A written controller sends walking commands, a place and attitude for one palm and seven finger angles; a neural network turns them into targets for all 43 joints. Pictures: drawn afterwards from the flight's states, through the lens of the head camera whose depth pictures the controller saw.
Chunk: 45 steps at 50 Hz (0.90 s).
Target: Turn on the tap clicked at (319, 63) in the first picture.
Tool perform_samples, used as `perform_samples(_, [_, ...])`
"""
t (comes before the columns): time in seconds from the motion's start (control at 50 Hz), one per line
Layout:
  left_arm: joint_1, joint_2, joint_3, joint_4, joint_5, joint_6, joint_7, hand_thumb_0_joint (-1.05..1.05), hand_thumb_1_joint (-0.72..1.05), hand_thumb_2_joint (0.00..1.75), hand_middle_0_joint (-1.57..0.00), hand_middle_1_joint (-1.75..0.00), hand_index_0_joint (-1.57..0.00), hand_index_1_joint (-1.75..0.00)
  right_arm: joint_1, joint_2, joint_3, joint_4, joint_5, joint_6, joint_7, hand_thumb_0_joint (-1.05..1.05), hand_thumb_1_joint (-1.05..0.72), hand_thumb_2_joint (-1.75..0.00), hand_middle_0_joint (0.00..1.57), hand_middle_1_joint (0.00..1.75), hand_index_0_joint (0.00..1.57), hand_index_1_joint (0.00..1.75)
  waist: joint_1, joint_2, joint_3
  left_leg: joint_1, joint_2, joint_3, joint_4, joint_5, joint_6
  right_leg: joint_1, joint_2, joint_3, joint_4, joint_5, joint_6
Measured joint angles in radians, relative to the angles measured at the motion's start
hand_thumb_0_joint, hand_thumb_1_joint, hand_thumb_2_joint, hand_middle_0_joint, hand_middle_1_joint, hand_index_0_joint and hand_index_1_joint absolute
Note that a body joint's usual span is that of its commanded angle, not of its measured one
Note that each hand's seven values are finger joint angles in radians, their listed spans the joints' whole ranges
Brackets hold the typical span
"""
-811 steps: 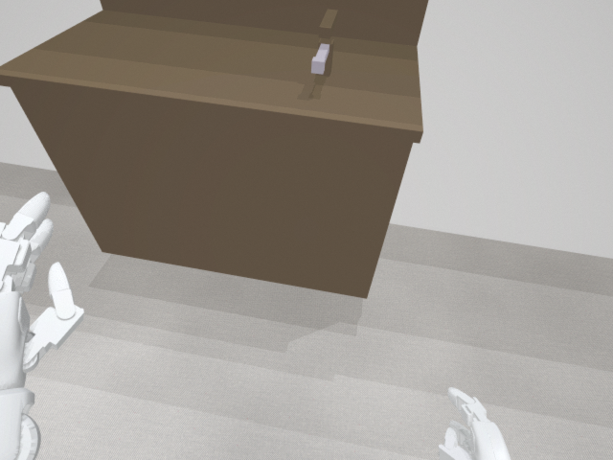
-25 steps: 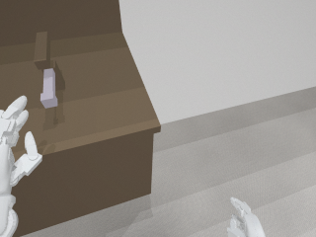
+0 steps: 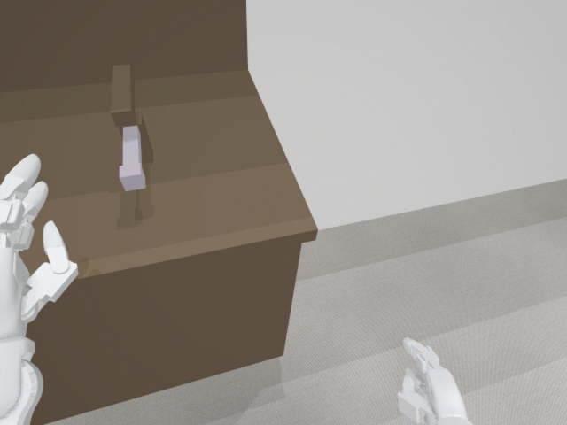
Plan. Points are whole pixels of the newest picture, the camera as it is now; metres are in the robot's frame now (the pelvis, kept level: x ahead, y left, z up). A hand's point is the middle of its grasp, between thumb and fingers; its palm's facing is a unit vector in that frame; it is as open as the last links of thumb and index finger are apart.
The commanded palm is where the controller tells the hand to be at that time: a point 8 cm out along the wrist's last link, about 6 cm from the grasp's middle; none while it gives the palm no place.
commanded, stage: come to a stop and stand still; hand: left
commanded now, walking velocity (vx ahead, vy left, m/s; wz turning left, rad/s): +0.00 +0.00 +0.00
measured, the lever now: (132, 177) +0.40 +0.27 +0.11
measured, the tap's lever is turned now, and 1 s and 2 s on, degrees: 0 0 0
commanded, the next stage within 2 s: look again from close up in 0.42 s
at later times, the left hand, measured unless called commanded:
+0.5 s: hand (70, 258) +0.23 +0.25 +0.17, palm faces +0.40 -0.84 -0.36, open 7.4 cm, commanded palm +0.15 +0.28 +0.17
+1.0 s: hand (75, 263) +0.23 +0.25 +0.17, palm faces +0.41 -0.81 -0.42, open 7.4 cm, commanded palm +0.14 +0.27 +0.17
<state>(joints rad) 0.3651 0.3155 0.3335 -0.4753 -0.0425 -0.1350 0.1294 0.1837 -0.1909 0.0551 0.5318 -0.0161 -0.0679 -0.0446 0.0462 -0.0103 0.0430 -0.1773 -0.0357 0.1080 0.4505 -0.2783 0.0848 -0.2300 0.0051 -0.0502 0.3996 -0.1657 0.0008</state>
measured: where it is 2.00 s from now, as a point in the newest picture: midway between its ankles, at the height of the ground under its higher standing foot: outside the picture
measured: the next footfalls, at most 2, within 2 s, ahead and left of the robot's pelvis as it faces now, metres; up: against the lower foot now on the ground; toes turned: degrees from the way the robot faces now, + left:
none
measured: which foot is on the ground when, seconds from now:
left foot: down 0.00-1.00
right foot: down 0.00-1.00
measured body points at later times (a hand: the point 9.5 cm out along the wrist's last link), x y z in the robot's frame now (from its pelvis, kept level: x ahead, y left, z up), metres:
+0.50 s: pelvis -0.01 +0.00 -0.01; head +0.03 +0.01 +0.44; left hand +0.20 +0.30 +0.19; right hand +0.16 -0.22 -0.08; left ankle -0.02 +0.05 -0.74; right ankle +0.03 -0.12 -0.74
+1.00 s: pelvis -0.01 -0.02 +0.00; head +0.01 +0.01 +0.45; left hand +0.20 +0.29 +0.19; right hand +0.19 -0.23 -0.06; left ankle -0.02 +0.05 -0.74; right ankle +0.03 -0.12 -0.74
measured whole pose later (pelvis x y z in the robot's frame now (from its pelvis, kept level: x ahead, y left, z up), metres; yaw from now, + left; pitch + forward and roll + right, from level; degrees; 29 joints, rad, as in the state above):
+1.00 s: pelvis -0.01 -0.02 +0.00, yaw +2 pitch -1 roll -2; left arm 0.25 0.42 0.36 -0.38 0.03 -0.22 0.07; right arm 0.20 -0.20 0.01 0.53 0.00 -0.16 -0.03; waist 0.05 -0.04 0.07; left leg -0.19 -0.02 0.08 0.50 -0.29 0.07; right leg -0.23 0.02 -0.08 0.42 -0.18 -0.02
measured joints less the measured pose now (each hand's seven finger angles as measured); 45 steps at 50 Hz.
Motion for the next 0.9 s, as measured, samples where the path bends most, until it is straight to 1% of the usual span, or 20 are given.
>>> perform_samples(0.14, [0.037, 0.024, 0.013, 0.011, 0.0, -0.016, -0.004, 0.02, 0.9, 0.89, -0.21, -0.3, -0.2, -0.3, 0.019, -0.001, -0.007, 0.004, 0.002, 0.008, 0.001, 0.01, -0.91, -0.9, 0.21, 0.3, 0.2, 0.3, -0.02, 0.016, -0.017, -0.003, -0.007, 0.013, -0.01, 0.008, 0.004, -0.01, -0.006, 0.014, -0.002, 0.01, 0.008])
perform_samples(0.3, [0.052, 0.009, 0.007, 0.034, 0.002, 0.001, -0.002, 0.02, 0.9, 0.89, -0.21, -0.3, -0.21, -0.3, 0.042, -0.02, -0.023, 0.019, 0.002, 0.012, -0.009, 0.01, -0.91, -0.9, 0.21, 0.3, 0.2, 0.3, -0.023, 0.018, -0.011, -0.001, -0.012, 0.011, -0.012, 0.01, 0.007, -0.011, -0.011, 0.012, 0.005, 0.006, 0.011])
perform_samples(0.32, [-0.002, 0.044, 0.02, 0.04, 0.052, 0.001, -0.023, 0.02, 0.89, 0.89, -0.21, -0.3, -0.21, -0.3, 0.058, -0.021, -0.032, 0.012, -0.008, -0.008, -0.008, 0.01, -0.91, -0.9, 0.21, 0.3, 0.2, 0.3, -0.012, 0.016, -0.002, -0.022, -0.009, 0.0, 0.012, 0.005, 0.009, -0.02, -0.011, 0.0, 0.015, 0.002, 0.011])
perform_samples(0.34, [-0.088, 0.096, 0.044, 0.085, 0.069, -0.038, -0.044, 0.02, 0.89, 0.89, -0.22, -0.3, -0.21, -0.3, 0.067, -0.017, -0.036, 0.019, -0.004, -0.031, -0.003, 0.01, -0.91, -0.9, 0.2, 0.3, 0.2, 0.3, -0.002, 0.004, 0.005, -0.049, -0.01, -0.014, 0.039, 0.0, 0.011, -0.04, -0.014, -0.016, 0.037, -0.006, 0.008])
perform_samples(0.36, [-0.16, 0.136, 0.072, 0.132, 0.059, -0.07, -0.051, 0.02, 0.89, 0.89, -0.22, -0.3, -0.21, -0.3, 0.06, -0.01, -0.032, 0.036, 0.003, -0.041, 0.005, 0.01, -0.91, -0.9, 0.2, 0.3, 0.2, 0.3, 0.007, -0.012, 0.017, -0.058, -0.011, -0.019, 0.048, 0.0, 0.011, -0.05, -0.017, -0.021, 0.05, -0.011, 0.002])
perform_samples(0.38, [-0.203, 0.159, 0.101, 0.163, 0.043, -0.087, -0.048, 0.02, 0.89, 0.89, -0.22, -0.3, -0.21, -0.3, 0.051, -0.004, -0.027, 0.046, 0.01, -0.046, 0.015, 0.01, -0.91, -0.9, 0.2, 0.3, 0.2, 0.3, 0.012, -0.027, 0.03, -0.056, -0.011, -0.016, 0.042, 0.005, 0.01, -0.053, -0.016, -0.018, 0.052, -0.009, -0.002])
perform_samples(0.4, [-0.22, 0.163, 0.124, 0.178, 0.024, -0.096, -0.042, 0.02, 0.89, 0.89, -0.22, -0.3, -0.21, -0.3, 0.045, 0.001, -0.026, 0.047, 0.018, -0.053, 0.025, 0.01, -0.91, -0.9, 0.2, 0.3, 0.2, 0.3, 0.011, -0.036, 0.038, -0.052, -0.01, -0.009, 0.035, 0.01, 0.006, -0.057, -0.015, -0.011, 0.055, -0.007, -0.005])
perform_samples(0.44, [-0.191, 0.13, 0.138, 0.157, -0.001, -0.099, -0.032, 0.02, 0.9, 0.89, -0.21, -0.3, -0.21, -0.3, 0.044, 0.002, -0.035, 0.031, 0.025, -0.071, 0.048, 0.01, -0.91, -0.9, 0.2, 0.3, 0.2, 0.3, -0.002, -0.033, 0.045, -0.046, -0.013, 0.004, 0.031, 0.01, 0.003, -0.065, -0.017, 0.002, 0.073, -0.013, -0.007])
perform_samples(0.46, [-0.152, 0.101, 0.123, 0.129, -0.007, -0.102, -0.031, 0.02, 0.9, 0.89, -0.21, -0.3, -0.2, -0.3, 0.046, -0.001, -0.041, 0.022, 0.027, -0.079, 0.057, 0.01, -0.91, -0.9, 0.2, 0.3, 0.2, 0.3, -0.01, -0.024, 0.046, -0.042, -0.016, 0.009, 0.032, 0.006, 0.006, -0.066, -0.019, 0.008, 0.082, -0.019, -0.005])
perform_samples(0.5, [-0.053, 0.043, 0.061, 0.064, -0.007, -0.11, -0.037, 0.02, 0.9, 0.89, -0.2, -0.3, -0.2, -0.3, 0.05, -0.009, -0.051, 0.014, 0.032, -0.09, 0.068, 0.01, -0.91, -0.9, 0.2, 0.3, 0.2, 0.3, -0.024, -0.001, 0.043, -0.035, -0.018, 0.016, 0.038, -0.004, 0.012, -0.063, -0.021, 0.015, 0.094, -0.031, 0.002])
perform_samples(0.52, [-0.002, 0.024, 0.026, 0.036, -0.003, -0.113, -0.043, 0.02, 0.9, 0.89, -0.2, -0.3, -0.2, -0.3, 0.05, -0.011, -0.053, 0.014, 0.033, -0.091, 0.069, 0.01, -0.91, -0.9, 0.2, 0.3, 0.2, 0.3, -0.031, 0.009, 0.039, -0.031, -0.018, 0.016, 0.042, -0.01, 0.012, -0.059, -0.021, 0.016, 0.096, -0.036, 0.006])
perform_samples(0.56, [0.079, 0.014, -0.027, 0.0, 0.004, -0.12, -0.057, 0.02, 0.9, 0.89, -0.2, -0.3, -0.2, -0.3, 0.051, -0.006, -0.052, 0.022, 0.033, -0.086, 0.062, 0.01, -0.91, -0.9, 0.2, 0.3, 0.2, 0.3, -0.041, 0.015, 0.031, -0.024, -0.015, 0.012, 0.046, -0.018, 0.008, -0.048, -0.019, 0.012, 0.095, -0.042, 0.006])
perform_samples(0.6, [0.117, 0.036, -0.035, -0.003, 0.007, -0.124, -0.065, 0.02, 0.9, 0.89, -0.21, -0.3, -0.21, -0.3, 0.054, 0.006, -0.047, 0.032, 0.032, -0.078, 0.046, 0.01, -0.91, -0.9, 0.2, 0.3, 0.2, 0.3, -0.042, 0.006, 0.023, -0.016, -0.013, 0.004, 0.044, -0.021, 0.0, -0.037, -0.017, 0.004, 0.09, -0.046, 0.001])
perform_samples(0.64, [0.112, 0.068, -0.007, 0.02, 0.004, -0.122, -0.06, 0.02, 0.89, 0.89, -0.22, -0.3, -0.21, -0.3, 0.056, 0.015, -0.04, 0.039, 0.03, -0.071, 0.029, 0.01, -0.91, -0.9, 0.2, 0.3, 0.2, 0.3, -0.035, -0.009, 0.018, -0.009, -0.009, -0.005, 0.039, -0.019, -0.005, -0.027, -0.014, -0.005, 0.083, -0.047, -0.005])
perform_samples(0.68, [0.077, 0.084, 0.032, 0.052, -0.002, -0.113, -0.048, 0.02, 0.89, 0.89, -0.22, -0.31, -0.21, -0.3, 0.055, 0.015, -0.036, 0.042, 0.03, -0.069, 0.019, 0.01, -0.91, -0.9, 0.2, 0.3, 0.2, 0.3, -0.023, -0.018, 0.018, -0.004, -0.005, -0.013, 0.035, -0.016, -0.008, -0.016, -0.009, -0.013, 0.072, -0.044, -0.011])
perform_samples(0.74, [0.011, 0.066, 0.066, 0.075, -0.008, -0.099, -0.028, 0.02, 0.89, 0.89, -0.22, -0.31, -0.21, -0.3, 0.044, 0.003, -0.034, 0.044, 0.029, -0.076, 0.014, 0.01, -0.91, -0.9, 0.2, 0.3, 0.2, 0.3, -0.006, -0.022, 0.022, 0.005, 0.001, -0.019, 0.032, -0.013, -0.013, 0.0, -0.004, -0.02, 0.056, -0.036, -0.015])
perform_samples(0.8, [-0.024, 0.02, 0.048, 0.066, -0.005, -0.095, -0.014, 0.02, 0.89, 0.89, -0.21, -0.3, -0.21, -0.3, 0.029, -0.013, -0.036, 0.043, 0.028, -0.082, 0.019, 0.01, -0.91, -0.9, 0.2, 0.3, 0.2, 0.3, 0.003, -0.018, 0.019, 0.012, 0.005, -0.021, 0.028, -0.011, -0.014, 0.013, 0.001, -0.022, 0.04, -0.028, -0.016])
perform_samples(0.86, [-0.018, -0.017, 0.0, 0.052, 0.003, -0.091, -0.015, 0.02, 0.9, 0.89, -0.21, -0.3, -0.2, -0.3, 0.013, -0.019, -0.038, 0.035, 0.025, -0.08, 0.023, 0.01, -0.91, -0.9, 0.2, 0.3, 0.2, 0.3, -0.002, -0.017, 0.008, 0.016, 0.008, -0.019, 0.023, -0.009, -0.014, 0.019, 0.005, -0.02, 0.028, -0.021, -0.016])
perform_samples(0.9, [-0.004, -0.022, -0.024, 0.049, 0.01, -0.086, -0.02, 0.02, 0.9, 0.89, -0.21, -0.3, -0.2, -0.3, 0.005, -0.018, -0.037, 0.026, 0.023, -0.075, 0.022, 0.01, -0.91, -0.9, 0.2, 0.3, 0.2, 0.3, -0.009, -0.018, 0.004, 0.019, 0.009, -0.017, 0.017, -0.007, -0.014, 0.021, 0.006, -0.017, 0.021, -0.018, -0.017])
